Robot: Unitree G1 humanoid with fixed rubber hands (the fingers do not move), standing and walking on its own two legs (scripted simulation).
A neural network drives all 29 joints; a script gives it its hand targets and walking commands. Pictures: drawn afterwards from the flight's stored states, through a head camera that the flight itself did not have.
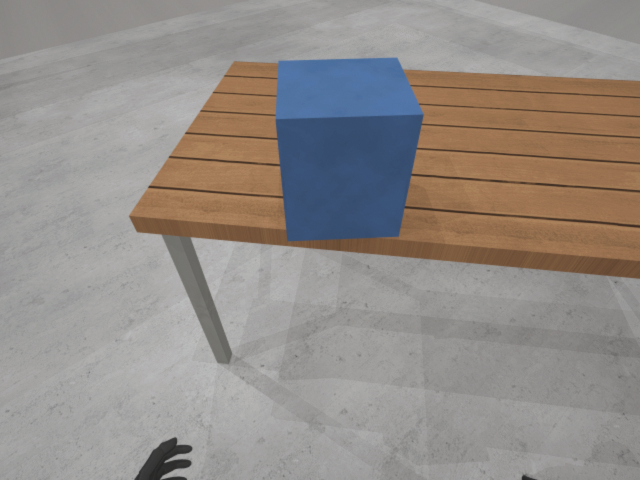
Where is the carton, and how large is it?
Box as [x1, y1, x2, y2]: [275, 58, 423, 240]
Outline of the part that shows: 397,58 278,61 275,119 287,240 398,236 423,114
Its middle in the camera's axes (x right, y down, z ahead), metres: +0.04 -0.17 +0.71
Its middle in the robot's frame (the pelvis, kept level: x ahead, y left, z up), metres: +0.66 -0.02 +0.07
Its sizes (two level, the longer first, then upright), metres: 0.210 0.200 0.250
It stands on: a table, 0.70 m high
